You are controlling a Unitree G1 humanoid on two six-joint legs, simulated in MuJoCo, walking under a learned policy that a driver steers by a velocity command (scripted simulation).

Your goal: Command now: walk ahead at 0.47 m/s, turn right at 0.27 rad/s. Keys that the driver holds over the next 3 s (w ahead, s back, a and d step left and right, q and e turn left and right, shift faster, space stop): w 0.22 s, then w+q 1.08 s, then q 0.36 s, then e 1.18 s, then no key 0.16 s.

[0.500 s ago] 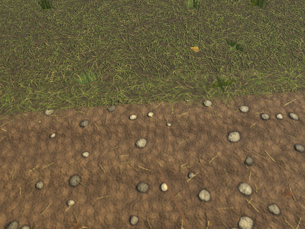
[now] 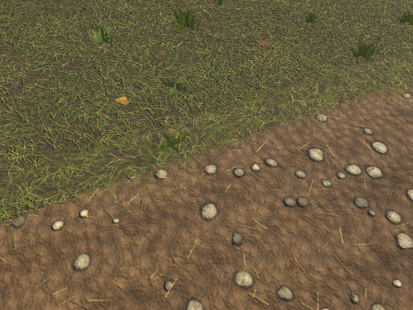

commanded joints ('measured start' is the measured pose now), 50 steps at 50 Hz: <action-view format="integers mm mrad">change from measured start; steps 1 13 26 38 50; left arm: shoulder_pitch -214 77 129 10 -196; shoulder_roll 16 87 144 134 69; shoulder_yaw -12 16 39 1 -15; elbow -136 22 159 61 20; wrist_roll -5 27 21 -12 23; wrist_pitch -34 -54 -84 -128 -88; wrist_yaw -25 0 32 19 18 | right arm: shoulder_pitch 3 -98 -379 -75 -95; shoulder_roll -202 -143 -68 -207 -211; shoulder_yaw -40 -22 0 -68 -67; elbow -33 -96 -205 -241 -241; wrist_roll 21 23 18 15 20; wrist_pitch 0 -28 6 3 23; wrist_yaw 0 11 50 37 -10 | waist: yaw -13 106 164 9 28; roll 147 -52 23 52 118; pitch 157 -55 119 -159 5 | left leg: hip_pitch -49 -690 -740 150 -332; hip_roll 238 126 59 221 38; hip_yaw -127 -202 -165 -715 -407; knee -117 967 420 62 18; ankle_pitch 277 36 448 100 257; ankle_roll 176 31 33 354 237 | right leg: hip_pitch -13 644 667 -94 224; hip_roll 9 -169 -178 17 58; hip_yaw -89 198 -163 53 -11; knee -155 -592 -719 493 -236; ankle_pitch -27 13 134 -362 138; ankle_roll -22 -251 -188 -38 64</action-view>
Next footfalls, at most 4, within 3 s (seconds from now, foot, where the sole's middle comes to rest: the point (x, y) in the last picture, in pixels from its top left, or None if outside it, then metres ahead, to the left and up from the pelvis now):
0.12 right None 0.23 -0.15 -0.78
0.68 left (161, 302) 0.54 0.09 -0.78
1.14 right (189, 214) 0.86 -0.02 -0.78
1.62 left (101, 210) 0.90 0.31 -0.78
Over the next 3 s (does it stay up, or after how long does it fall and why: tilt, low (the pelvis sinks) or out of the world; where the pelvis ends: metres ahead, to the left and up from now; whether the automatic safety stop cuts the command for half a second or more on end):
stays up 0.91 0.13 0.00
